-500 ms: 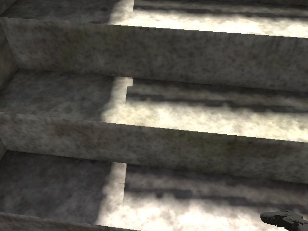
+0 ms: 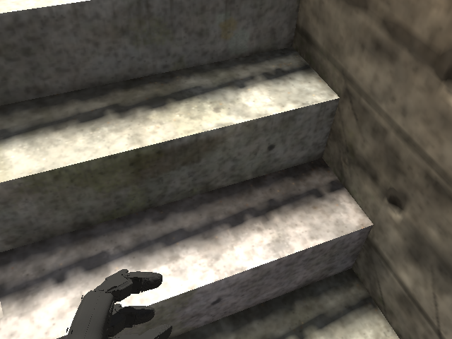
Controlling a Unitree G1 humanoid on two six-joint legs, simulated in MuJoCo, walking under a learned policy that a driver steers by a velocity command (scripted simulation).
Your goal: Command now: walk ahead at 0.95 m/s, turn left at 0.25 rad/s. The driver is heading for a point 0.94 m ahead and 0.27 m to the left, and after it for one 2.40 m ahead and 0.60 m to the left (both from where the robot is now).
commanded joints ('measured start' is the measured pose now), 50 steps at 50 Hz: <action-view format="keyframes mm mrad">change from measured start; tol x64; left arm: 1 16 146 66 -25 4 -42 7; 50 145 -81 1 -30 -91 -22 -11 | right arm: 1 50 -39 -9 -62 -3 18 -3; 50 -207 -16 -35 18 -55 -30 47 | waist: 1 37 -19 -98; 50 198 181 -9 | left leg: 1 -213 12 -32 273 80 -24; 12 369 -19 225 -1199 330 208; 17 304 301 -874 -1292 -520 455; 24 -79 -61 -206 -1024 -154 187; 29 -660 -13 -208 476 161 21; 43 620 -49 85 -1077 167 111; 46 940 293 -282 -776 1386 27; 48 953 473 -572 -1163 -20 307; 50 562 362 -382 -1226 -38 225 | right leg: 1 144 -331 271 -238 92 -127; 10 -26 -185 -14 -285 251 73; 15 -530 3 339 1278 -234 108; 26 471 -220 441 10 -17 -37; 40 -229 -270 329 -394 -88 -153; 50 -1051 -141 335 1681 -42 107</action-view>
